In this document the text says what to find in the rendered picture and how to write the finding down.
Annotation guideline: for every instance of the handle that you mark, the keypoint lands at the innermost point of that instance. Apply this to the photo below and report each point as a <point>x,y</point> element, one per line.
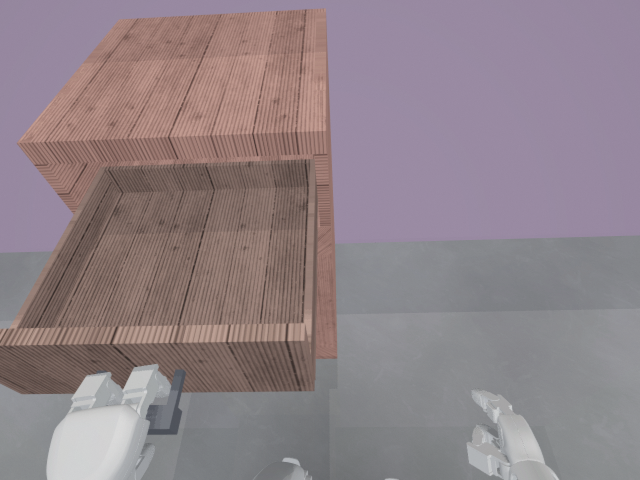
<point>165,419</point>

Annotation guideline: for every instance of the right robot hand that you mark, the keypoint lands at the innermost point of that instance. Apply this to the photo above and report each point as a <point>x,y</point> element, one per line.
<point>494,452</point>

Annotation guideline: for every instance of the drawer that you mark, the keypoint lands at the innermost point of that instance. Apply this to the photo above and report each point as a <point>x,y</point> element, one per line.
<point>206,267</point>

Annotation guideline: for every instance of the left robot shin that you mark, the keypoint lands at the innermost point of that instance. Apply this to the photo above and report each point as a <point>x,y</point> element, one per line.
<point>291,460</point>

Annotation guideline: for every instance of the robot right forearm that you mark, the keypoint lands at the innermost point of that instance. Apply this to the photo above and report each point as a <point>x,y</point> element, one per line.
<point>531,470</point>

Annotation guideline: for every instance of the cabinet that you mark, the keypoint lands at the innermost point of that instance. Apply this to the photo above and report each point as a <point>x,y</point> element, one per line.
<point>234,87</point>

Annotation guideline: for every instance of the left robot hand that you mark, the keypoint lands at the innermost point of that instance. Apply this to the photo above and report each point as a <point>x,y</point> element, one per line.
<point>99,442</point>

